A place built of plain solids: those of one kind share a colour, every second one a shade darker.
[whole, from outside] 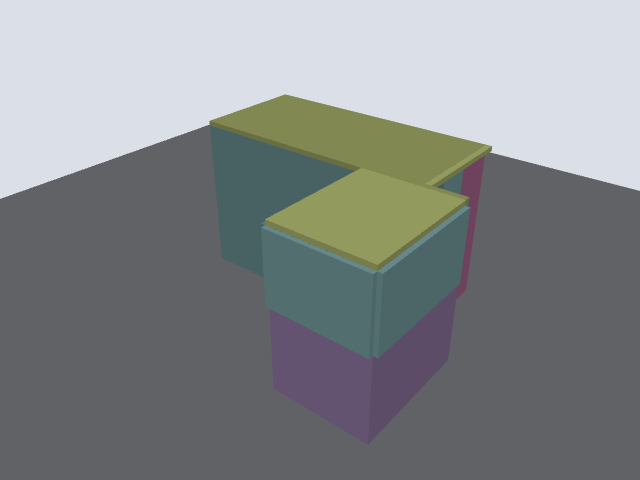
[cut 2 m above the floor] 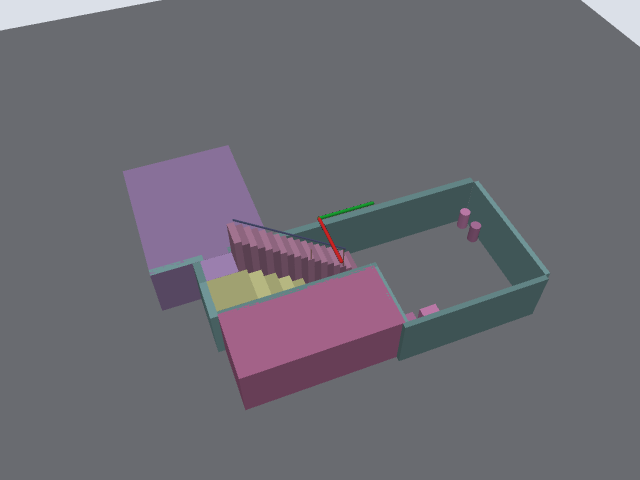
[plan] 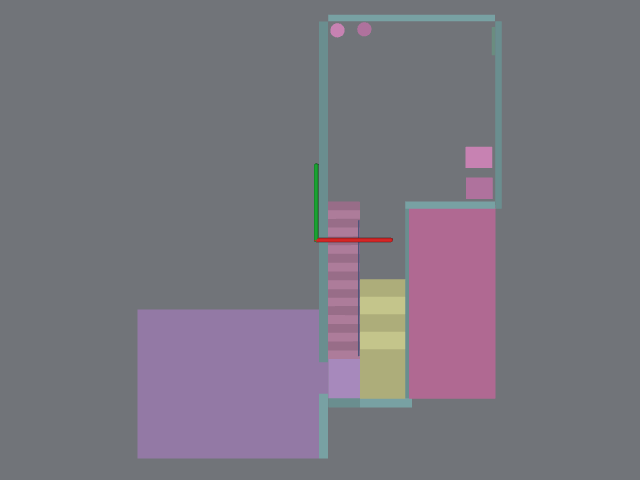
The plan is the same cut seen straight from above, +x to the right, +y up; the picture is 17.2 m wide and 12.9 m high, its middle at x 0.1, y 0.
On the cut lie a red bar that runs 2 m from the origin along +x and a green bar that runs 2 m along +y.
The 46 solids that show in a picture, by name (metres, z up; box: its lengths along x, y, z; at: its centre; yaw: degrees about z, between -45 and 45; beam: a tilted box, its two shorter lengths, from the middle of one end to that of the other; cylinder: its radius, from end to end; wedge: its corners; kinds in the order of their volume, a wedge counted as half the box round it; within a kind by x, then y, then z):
{
 "floor_1": {"box": [5.12, 4.01, 3.9], "at": [-2.24, -3.87, 1.65]},
 "floor_2": {"box": [0.86, 1.06, 3.9], "at": [0.75, -3.73, 1.65]},
 "fill_1": {"box": [2.32, 5.2, 6.5], "at": [3.65, -1.66, 3.2]},
 "wall_1": {"box": [0.18, 4.01, 2.86], "at": [-4.9, -3.87, 5.03]},
 "wall_2": {"box": [4.87, 0.18, 2.86], "at": [-2.37, -5.97, 5.03]},
 "wall_3": {"box": [0.25, 1.75, 6.51], "at": [0.19, -5.0, 3.21]},
 "wall_4": {"box": [0.25, 9.16, 6.51], "at": [0.19, 1.29, 3.21]},
 "wall_5": {"box": [0.86, 0.25, 6.51], "at": [0.75, -4.38, 3.21]},
 "wall_6": {"box": [1.4, 0.25, 6.51], "at": [1.87, -4.38, 3.21]},
 "wall_7": {"box": [0.18, 5.29, 6.51], "at": [2.48, -1.61, 3.21]},
 "wall_8": {"box": [4.49, 0.18, 6.51], "at": [2.56, 5.97, 3.21]},
 "wall_9": {"box": [2.41, 0.2, 6.51], "at": [3.6, 0.94, 3.21]},
 "wall_10": {"box": [0.18, 5.04, 6.51], "at": [4.9, 3.36, 3.21]},
 "roof_1": {"box": [4.87, 4.01, 0.2], "at": [-2.37, -3.87, 6.56]},
 "roof_2": {"box": [0.25, 11.75, 0.2], "at": [0.19, 0.0, 6.56]},
 "roof_3": {"box": [4.49, 0.25, 0.2], "at": [2.56, -4.38, 6.56]},
 "roof_4": {"box": [4.49, 10.13, 0.2], "at": [2.56, 0.81, 6.56]},
 "mass_1": {"box": [1.22, 1.33, 2.19], "at": [1.78, -3.6, 1.05]},
 "mass_2": {"box": [1.22, 0.47, 1.81], "at": [1.78, -2.7, 0.86]},
 "mass_3": {"box": [1.22, 0.47, 1.43], "at": [1.78, -2.23, 0.67]},
 "mass_4": {"box": [1.22, 0.47, 1.05], "at": [1.78, -1.76, 0.48]},
 "mass_5": {"box": [1.22, 0.47, 0.67], "at": [1.78, -1.29, 0.29]},
 "tread_1": {"wedge": [[0.32, -3.2, -0.05], [0.32, -3.2, 3.4], [0.32, -2.97, -0.05], [0.32, -2.97, 3.4], [1.17, -3.2, -0.05], [1.17, -3.2, 3.4], [1.17, -2.97, -0.05], [1.17, -2.97, 3.4]]},
 "tread_2": {"wedge": [[0.32, -2.97, -0.05], [0.32, -2.97, 3.21], [0.32, -2.73, -0.05], [0.32, -2.73, 3.21], [1.17, -2.97, -0.05], [1.17, -2.97, 3.21], [1.17, -2.72, -0.05], [1.17, -2.72, 3.22]]},
 "tread_3": {"wedge": [[0.32, -2.73, -0.05], [0.32, -2.73, 3.02], [0.32, -2.49, -0.05], [0.32, -2.49, 3.02], [1.17, -2.73, -0.05], [1.17, -2.73, 3.02], [1.17, -2.49, -0.05], [1.17, -2.49, 3.02]]},
 "tread_4": {"wedge": [[0.32, -2.5, -0.05], [0.32, -2.5, 2.83], [0.32, -2.25, -0.05], [0.32, -2.25, 2.84], [1.17, -2.5, -0.05], [1.17, -2.5, 2.83], [1.17, -2.25, -0.05], [1.17, -2.25, 2.84]]},
 "tread_5": {"wedge": [[0.32, -2.26, -0.05], [0.32, -2.26, 2.65], [0.32, -2.02, -0.05], [0.32, -2.02, 2.65], [1.17, -2.26, -0.05], [1.17, -2.26, 2.65], [1.17, -2.02, -0.05], [1.17, -2.02, 2.65]]},
 "tread_6": {"wedge": [[0.32, -2.02, -0.05], [0.32, -2.02, 2.45], [0.32, -1.78, -0.05], [0.32, -1.78, 2.45], [1.17, -2.02, -0.05], [1.17, -2.02, 2.45], [1.17, -1.77, -0.05], [1.17, -1.77, 2.45]]},
 "tread_7": {"wedge": [[0.32, -1.78, -0.05], [0.32, -1.78, 2.26], [0.32, -1.55, -0.05], [0.32, -1.55, 2.26], [1.17, -1.78, -0.05], [1.17, -1.78, 2.25], [1.17, -1.55, -0.05], [1.17, -1.55, 2.26]]},
 "tread_8": {"wedge": [[0.32, -1.56, -0.05], [0.32, -1.56, 2.07], [0.32, -1.33, -0.05], [0.32, -1.33, 2.07], [1.17, -1.55, -0.05], [1.17, -1.55, 2.07], [1.17, -1.32, -0.05], [1.17, -1.32, 2.07]]},
 "tread_9": {"wedge": [[0.32, -1.33, -0.05], [0.32, -1.33, 1.88], [0.32, -1.08, -0.05], [0.32, -1.08, 1.88], [1.17, -1.32, -0.05], [1.17, -1.32, 1.88], [1.17, -1.08, -0.05], [1.17, -1.08, 1.88]]},
 "tread_10": {"wedge": [[0.32, -1.09, -0.05], [0.32, -1.09, 1.69], [0.32, -0.85, -0.05], [0.32, -0.85, 1.69], [1.17, -1.08, -0.05], [1.17, -1.08, 1.69], [1.17, -0.85, -0.05], [1.17, -0.85, 1.69]]},
 "tread_11": {"wedge": [[0.32, -0.85, -0.05], [0.32, -0.85, 1.5], [0.32, -0.61, -0.05], [0.32, -0.61, 1.5], [1.17, -0.85, -0.05], [1.17, -0.85, 1.51], [1.17, -0.61, -0.05], [1.17, -0.61, 1.51]]},
 "tread_12": {"wedge": [[0.32, -0.62, -0.05], [0.32, -0.62, 1.31], [0.32, -0.37, -0.05], [0.32, -0.37, 1.31], [1.17, -0.61, -0.05], [1.17, -0.61, 1.31], [1.17, -0.37, -0.05], [1.17, -0.37, 1.31]]},
 "tread_13": {"wedge": [[0.32, -0.37, -0.05], [0.32, -0.37, 1.13], [0.32, -0.14, -0.05], [0.32, -0.14, 1.13], [1.17, -0.37, -0.05], [1.17, -0.37, 1.13], [1.17, -0.14, -0.05], [1.17, -0.14, 1.13]]},
 "tread_14": {"wedge": [[0.32, -0.14, -0.05], [0.32, -0.14, 0.94], [0.32, 0.1, -0.05], [0.32, 0.1, 0.94], [1.17, -0.14, -0.05], [1.17, -0.14, 0.94], [1.17, 0.1, -0.05], [1.17, 0.1, 0.94]]},
 "tread_15": {"wedge": [[0.32, 0.09, -0.05], [0.32, 0.09, 0.74], [0.32, 0.33, -0.05], [0.32, 0.33, 0.75], [1.17, 0.1, -0.05], [1.17, 0.1, 0.75], [1.17, 0.34, -0.05], [1.17, 0.34, 0.75]]},
 "tread_16": {"wedge": [[0.32, 0.33, -0.05], [0.32, 0.33, 0.56], [0.32, 0.57, -0.05], [0.32, 0.57, 0.56], [1.17, 0.33, -0.05], [1.17, 0.33, 0.56], [1.17, 0.57, -0.05], [1.17, 0.57, 0.56]]},
 "tread_17": {"wedge": [[0.32, 0.56, -0.05], [0.32, 0.56, 0.36], [0.32, 0.8, -0.05], [0.32, 0.8, 0.36], [1.17, 0.57, -0.05], [1.17, 0.57, 0.37], [1.17, 0.8, -0.05], [1.17, 0.8, 0.37]]},
 "tread_18": {"wedge": [[0.32, 0.8, -0.05], [0.32, 0.8, 0.19], [0.32, 1.03, -0.05], [0.32, 1.03, 0.19], [1.17, 0.79, -0.05], [1.17, 0.79, 0.19], [1.17, 1.03, -0.05], [1.17, 1.03, 0.19]]},
 "bin_1": {"cylinder": 0.19, "from": [0.57, 5.64, 0.0], "to": [0.57, 5.64, 0.75]},
 "bin_2": {"cylinder": 0.19, "from": [1.29, 5.66, 0.0], "to": [1.29, 5.66, 0.75]},
 "bin_3": {"box": [0.72, 0.58, 1.11], "at": [4.37, 2.22, 0.51]},
 "bin_4": {"box": [0.72, 0.58, 1.11], "at": [4.38, 1.39, 0.51]},
 "guard_rail_1": {"wedge": [[1.12, -3.12, 4.39], [1.12, -3.12, 4.45], [1.12, 0.53, 1.45], [1.12, 0.53, 1.51], [1.16, -3.12, 4.39], [1.16, -3.12, 4.45], [1.16, 0.53, 1.45], [1.16, 0.53, 1.51]]},
 "cabinet_1": {"box": [0.09, 0.76, 0.52], "at": [4.76, 5.34, 1.37]}
}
